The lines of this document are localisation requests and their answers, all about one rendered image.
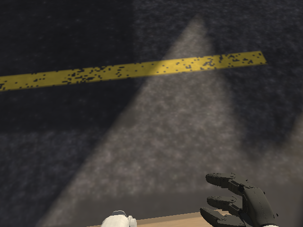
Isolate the left robot shin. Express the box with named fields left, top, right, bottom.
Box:
left=112, top=210, right=127, bottom=217

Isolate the robot right hand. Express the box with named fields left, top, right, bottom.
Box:
left=200, top=172, right=278, bottom=227

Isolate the robot left thigh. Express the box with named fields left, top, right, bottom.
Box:
left=100, top=215, right=137, bottom=227

